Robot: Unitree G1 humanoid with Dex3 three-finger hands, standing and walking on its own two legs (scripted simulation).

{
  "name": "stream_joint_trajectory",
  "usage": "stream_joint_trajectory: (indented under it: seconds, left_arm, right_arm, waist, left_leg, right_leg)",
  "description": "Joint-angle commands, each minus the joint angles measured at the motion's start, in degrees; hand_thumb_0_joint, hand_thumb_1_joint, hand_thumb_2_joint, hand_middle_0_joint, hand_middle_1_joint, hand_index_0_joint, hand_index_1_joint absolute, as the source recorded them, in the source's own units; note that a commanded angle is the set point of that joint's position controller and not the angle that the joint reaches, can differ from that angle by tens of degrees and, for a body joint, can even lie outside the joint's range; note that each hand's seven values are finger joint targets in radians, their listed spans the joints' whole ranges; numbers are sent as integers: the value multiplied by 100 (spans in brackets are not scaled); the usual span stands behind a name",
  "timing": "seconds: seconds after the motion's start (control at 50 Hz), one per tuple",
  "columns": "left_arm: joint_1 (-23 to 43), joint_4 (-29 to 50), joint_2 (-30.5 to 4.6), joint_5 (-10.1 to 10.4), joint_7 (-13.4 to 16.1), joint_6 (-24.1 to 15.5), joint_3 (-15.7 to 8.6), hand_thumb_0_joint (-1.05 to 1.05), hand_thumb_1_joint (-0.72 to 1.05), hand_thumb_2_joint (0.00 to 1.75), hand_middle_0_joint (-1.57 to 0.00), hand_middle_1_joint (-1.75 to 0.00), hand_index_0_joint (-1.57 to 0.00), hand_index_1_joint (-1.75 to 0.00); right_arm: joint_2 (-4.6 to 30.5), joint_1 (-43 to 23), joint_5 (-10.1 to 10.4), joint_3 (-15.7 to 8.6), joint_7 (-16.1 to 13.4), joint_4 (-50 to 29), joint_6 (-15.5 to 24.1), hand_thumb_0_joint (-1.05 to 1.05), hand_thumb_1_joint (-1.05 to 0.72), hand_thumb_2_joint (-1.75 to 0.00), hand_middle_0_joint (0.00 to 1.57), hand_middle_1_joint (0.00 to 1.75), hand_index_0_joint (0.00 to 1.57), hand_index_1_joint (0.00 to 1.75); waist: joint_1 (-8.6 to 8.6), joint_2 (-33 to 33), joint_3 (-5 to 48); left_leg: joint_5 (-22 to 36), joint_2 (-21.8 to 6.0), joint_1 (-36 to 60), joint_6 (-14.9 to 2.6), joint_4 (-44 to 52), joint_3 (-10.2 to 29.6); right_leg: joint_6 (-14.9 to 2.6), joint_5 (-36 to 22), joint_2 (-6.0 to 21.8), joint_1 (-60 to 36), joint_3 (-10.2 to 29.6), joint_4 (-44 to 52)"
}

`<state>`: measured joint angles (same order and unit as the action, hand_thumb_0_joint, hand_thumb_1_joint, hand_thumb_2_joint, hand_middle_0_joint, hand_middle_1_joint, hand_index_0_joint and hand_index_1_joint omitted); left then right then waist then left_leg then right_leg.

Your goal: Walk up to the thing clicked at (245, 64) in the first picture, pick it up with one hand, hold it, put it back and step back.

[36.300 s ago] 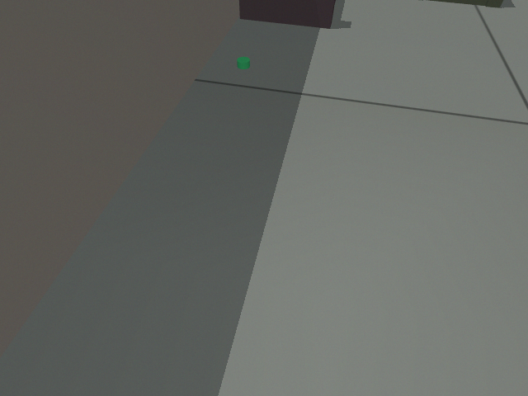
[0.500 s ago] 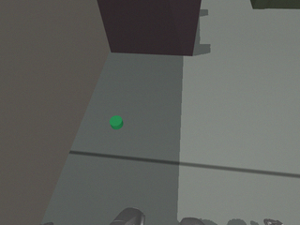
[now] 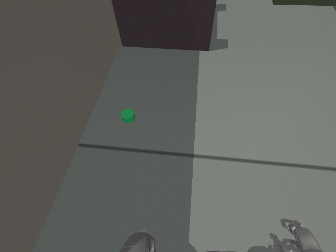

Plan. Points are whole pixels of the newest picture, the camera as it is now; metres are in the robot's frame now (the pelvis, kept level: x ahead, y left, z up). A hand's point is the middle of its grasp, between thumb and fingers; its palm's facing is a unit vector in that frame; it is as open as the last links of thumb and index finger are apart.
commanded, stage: step back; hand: left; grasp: from above
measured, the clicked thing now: (128, 115) +1.04 +0.33 -0.72
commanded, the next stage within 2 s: stand in 1.12 s
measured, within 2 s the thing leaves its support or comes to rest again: neither
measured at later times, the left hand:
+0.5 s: hand out of the picture +0.01 +0.30 -0.13, palm faces +0.02 -0.92 -0.39, open 7.4 cm
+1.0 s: hand out of the picture +0.08 +0.29 -0.14, palm faces +0.03 -0.93 -0.36, open 7.4 cm
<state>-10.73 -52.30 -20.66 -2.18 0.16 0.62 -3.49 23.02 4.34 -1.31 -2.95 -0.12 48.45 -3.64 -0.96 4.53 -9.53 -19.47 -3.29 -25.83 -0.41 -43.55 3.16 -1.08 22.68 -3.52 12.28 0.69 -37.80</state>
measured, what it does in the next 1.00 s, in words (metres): steps on the spot: left foot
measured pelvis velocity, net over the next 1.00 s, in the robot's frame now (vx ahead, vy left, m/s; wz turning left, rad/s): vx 0.01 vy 0.02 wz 0.04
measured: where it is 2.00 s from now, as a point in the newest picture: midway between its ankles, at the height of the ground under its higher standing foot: outside the picture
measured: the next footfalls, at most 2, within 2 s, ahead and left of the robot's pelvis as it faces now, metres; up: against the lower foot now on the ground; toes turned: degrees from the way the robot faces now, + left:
left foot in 0.26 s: +0.05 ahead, +0.15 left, +0.00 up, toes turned +5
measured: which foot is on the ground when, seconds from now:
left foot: up 0.00-0.24, down 0.26-1.00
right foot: down 0.00-1.00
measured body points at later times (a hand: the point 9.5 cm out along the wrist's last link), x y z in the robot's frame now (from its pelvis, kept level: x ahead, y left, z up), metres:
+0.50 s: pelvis -0.04 +0.01 +0.01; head -0.03 +0.02 +0.46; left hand +0.01 +0.34 -0.11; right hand +0.03 -0.29 -0.11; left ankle -0.05 +0.14 -0.72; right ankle -0.01 -0.11 -0.71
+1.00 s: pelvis +0.01 +0.02 +0.02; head +0.03 +0.03 +0.47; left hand +0.08 +0.34 -0.11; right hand +0.12 -0.27 -0.11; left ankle +0.01 +0.15 -0.71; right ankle +0.00 -0.11 -0.71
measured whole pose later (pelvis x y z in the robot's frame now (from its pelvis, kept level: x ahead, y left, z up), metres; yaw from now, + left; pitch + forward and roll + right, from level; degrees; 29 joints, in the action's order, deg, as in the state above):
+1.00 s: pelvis +0.01 +0.02 +0.02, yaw +2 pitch -2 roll +0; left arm -7.6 -59.8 -21.8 -0.4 -0.3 -1.4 -1.6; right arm 18.9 5.2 -0.6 -1.9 0.2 60.1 0.6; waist -0.5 -0.5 -4.9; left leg -16.8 -2.2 -13.2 0.8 -32.1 -1.7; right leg 1.0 18.4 0.7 10.7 0.9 -31.2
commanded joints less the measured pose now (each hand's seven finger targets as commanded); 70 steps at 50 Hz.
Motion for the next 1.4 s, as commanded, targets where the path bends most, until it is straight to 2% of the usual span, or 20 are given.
stream_joint_trajectory:
  seconds: [0.0, 0.04, 0.16, 0.22, 0.24, 0.26, 0.28, 0.34, 0.48, 0.5, 0.54, 0.56, 0.7, 0.72, 0.76, 0.78, 0.8, 0.88, 0.94, 1.38]
  left_arm:
    - [538, 612, -1937, -7, 192, -263, -490, 0, 90, 90, -20, -30, -20, -30]
    - [618, 547, -1612, -23, 192, -263, -446, 0, 90, 90, -20, -30, -20, -30]
    - [-120, 339, -1663, -86, 76, -279, -479, 0, 90, 90, -20, -30, -20, -30]
    - [83, 359, -1608, -7, 18, -167, -326, 0, 90, 90, -20, -30, -20, -30]
    - [17, 384, -1320, -9, 10, -153, -221, 0, 90, 90, -20, -30, -20, -30]
    - [213, 442, -932, 103, -13, -167, -108, 0, 90, 90, -20, -30, -20, -30]
    - [604, 382, -1445, 89, 34, -161, -284, 0, 90, 90, -20, -30, -20, -30]
    - [254, 223, -1307, 141, -34, -227, -228, 0, 90, 90, -20, -30, -20, -30]
    - [-116, -201, -1151, 68, -19, -352, -248, 0, 90, 90, -20, -30, -20, -30]
    - [-262, -266, -1299, 25, 22, -381, -316, 0, 90, 90, -20, -30, -20, -30]
    - [-354, -254, -2066, -10, 28, -436, -468, 0, 90, 90, -20, -30, -20, -30]
    - [-48, -60, -2014, -2, 34, -448, -468, 0, 90, 90, -20, -30, -20, -30]
    - [714, 89, -1537, 78, 15, -368, -242, 0, 90, 90, -20, -30, -20, -30]
    - [603, 85, -1333, 111, 11, -319, -140, 0, 90, 90, -20, -30, -20, -30]
    - [448, 109, -844, 237, 5, -241, 26, 0, 90, 90, -20, -30, -20, -30]
    - [423, -58, -1192, 246, 50, -186, -89, 0, 90, 90, -20, -30, -20, -30]
    - [378, -126, -1233, 205, 46, -196, -78, 0, 90, 90, -20, -30, -20, -30]
    - [133, -420, -1341, 190, 67, -349, -110, 0, 90, 90, -20, -30, -20, -30]
    - [484, -366, -1380, 210, 73, -360, -102, 0, 90, 90, -20, -30, -20, -30]
    - [997, -947, -1162, 182, 28, -279, 88, 0, 90, 90, -20, -30, -20, -30]
  right_arm:
    - [1236, 80, 46, -359, -109, -269, 70, 0, -90, -90, 20, 30, 20, 30]
    - [1056, 377, 96, -304, -94, -51, 154, 0, -90, -90, 20, 30, 20, 30]
    - [910, 96, -59, -266, 60, -23, 360, 0, -90, -90, 20, 30, 20, 30]
    - [891, 716, -40, -336, 59, 337, 488, 0, -90, -90, 20, 30, 20, 30]
    - [1006, 909, -96, -420, 35, 418, 532, 0, -90, -90, 20, 30, 20, 30]
    - [1403, 945, -140, -461, 10, 404, 566, 0, -90, -90, 20, 30, 20, 30]
    - [1768, 926, -120, -508, 26, 368, 572, 0, -90, -90, 20, 30, 20, 30]
    - [1269, 502, -105, -346, -16, 301, 676, 0, -90, -90, 20, 30, 20, 30]
    - [1109, 349, -11, -309, 32, 255, 498, 0, -90, -90, 20, 30, 20, 30]
    - [875, 333, 34, -235, 28, 212, 486, 0, -90, -90, 20, 30, 20, 30]
    - [788, 268, 8, -227, -40, 191, 471, 0, -90, -90, 20, 30, 20, 30]
    - [978, 447, -17, -269, -54, 266, 495, 0, -90, -90, 20, 30, 20, 30]
    - [692, 1030, -56, -282, 39, 685, 588, 0, -90, -90, 20, 30, 20, 30]
    - [724, 937, -69, -300, -1, 724, 611, 0, -90, -90, 20, 30, 20, 30]
    - [1205, 606, -122, -344, -75, 580, 673, 0, -90, -90, 20, 30, 20, 30]
    - [1456, 343, -55, -354, -55, 557, 664, 0, -90, -90, 20, 30, 20, 30]
    - [1364, 111, -67, -339, -46, 573, 652, 0, -90, -90, 20, 30, 20, 30]
    - [946, -171, 50, -158, -58, 645, 606, 0, -90, -90, 20, 30, 20, 30]
    - [912, -8, 69, -164, -76, 807, 577, 0, -90, -90, 20, 30, 20, 30]
    - [840, -461, 97, 15, -5, 1267, 599, 0, -90, -90, 20, 30, 20, 30]
  waist:
    - [27, -910, 391]
    - [133, -903, 488]
    - [-384, -1576, 545]
    - [13, -1284, 755]
    - [140, -750, 920]
    - [235, 583, 970]
    - [388, 262, 635]
    - [61, 155, 524]
    - [-119, 351, 790]
    - [-234, -3, 932]
    - [-359, -1495, 665]
    - [-216, -1185, 516]
    - [268, -1297, 911]
    - [267, -962, 938]
    - [106, 228, 1128]
    - [89, 223, 1046]
    - [8, 89, 953]
    - [-100, 44, 1313]
    - [73, -308, 1580]
    - [109, -420, 1267]
  left_leg:
    - [-909, 503, -17, 63, -2171, 1106]
    - [-577, 744, -73, 92, -2038, 733]
    - [-1232, 491, -2, 134, 317, 23]
    - [-137, 587, 1758, -49, 2052, -361]
    - [-101, 245, 2540, -181, 2267, 338]
    - [-1653, -1029, 2457, -711, 2958, 2553]
    - [-2688, -1555, 1285, -1279, 3189, 3091]
    - [-802, -1031, 1641, -980, 2743, 1896]
    - [168, -448, 674, -543, 1705, 666]
    - [3, -256, 49, -350, 1272, 560]
    - [-1537, 569, -505, -15, -752, 88]
    - [-1460, 300, -462, 3, -987, 371]
    - [247, 318, 1565, 1, 1433, -554]
    - [817, 292, 1953, 15, 1962, -385]
    - [900, -1206, 2047, -535, 2671, 1744]
    - [679, -1565, 1290, -1076, 2575, 1823]
    - [789, -1457, 1163, -1077, 2439, 1591]
    - [2429, -489, 1292, -227, 1514, 179]
    - [2594, -334, 1778, -122, 1469, -76]
    - [2083, -469, 2203, -30, 2681, 57]
  right_leg:
    - [-1334, -405, 2335, 1252, 2616, 1911]
    - [-981, -733, 1743, 878, 1545, 1543]
    - [-931, 1362, 1718, -126, 1713, 1836]
    - [-627, 467, 1398, 634, 1039, 1225]
    - [-420, 151, 1147, 1254, 678, 524]
    - [14, 560, 412, 2065, 62, -504]
    - [15, 1075, 518, 1744, 255, -1203]
    - [-27, 456, 643, 1664, 416, -1129]
    - [-69, -608, 191, -596, -356, 1337]
    - [-187, -618, 409, -1259, 211, 1299]
    - [-1209, 1255, 2441, -600, 2988, 2373]
    - [-1506, 571, 2699, -421, 3124, 2223]
    - [-673, -1540, 1485, 535, 711, 1096]
    - [-474, -1865, 1274, 717, 526, 671]
    - [30, -690, 463, 1177, 81, -176]
    - [30, 665, 497, 600, 117, -399]
    - [-2, 694, 547, 399, 162, -258]
    - [-94, -2300, 826, -507, 497, 1066]
    - [-195, -3160, 1068, -565, 614, 964]
    - [35, -2254, 1073, -799, 415, 2104]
